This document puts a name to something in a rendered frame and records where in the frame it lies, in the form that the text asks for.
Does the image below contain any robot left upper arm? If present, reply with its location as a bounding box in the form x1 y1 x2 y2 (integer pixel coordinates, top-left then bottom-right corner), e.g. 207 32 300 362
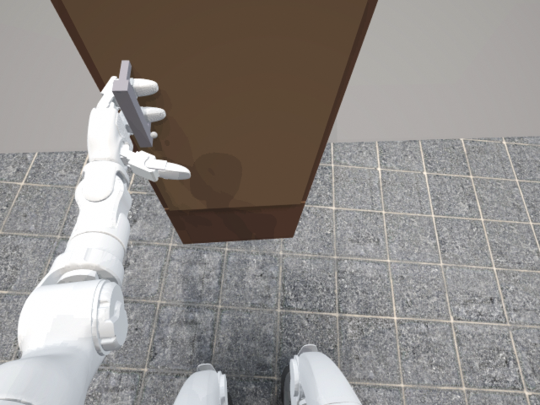
0 279 128 405

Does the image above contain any left robot forearm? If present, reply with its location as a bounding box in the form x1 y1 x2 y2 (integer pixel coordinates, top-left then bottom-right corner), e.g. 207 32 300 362
18 160 132 354

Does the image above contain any left robot hand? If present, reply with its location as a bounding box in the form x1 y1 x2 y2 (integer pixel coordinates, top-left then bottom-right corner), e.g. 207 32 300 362
87 76 191 182

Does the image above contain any robot right shin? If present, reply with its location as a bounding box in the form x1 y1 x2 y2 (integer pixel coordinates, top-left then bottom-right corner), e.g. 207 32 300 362
290 344 317 405

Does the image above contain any handle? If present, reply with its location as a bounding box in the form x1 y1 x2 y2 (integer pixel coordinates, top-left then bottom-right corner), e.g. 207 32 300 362
112 60 153 148

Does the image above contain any right robot thigh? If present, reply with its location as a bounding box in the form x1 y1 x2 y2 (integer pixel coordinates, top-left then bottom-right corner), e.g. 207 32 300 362
289 352 362 405

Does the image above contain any cupboard door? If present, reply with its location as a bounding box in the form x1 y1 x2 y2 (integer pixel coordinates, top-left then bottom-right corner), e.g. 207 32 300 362
62 0 368 211

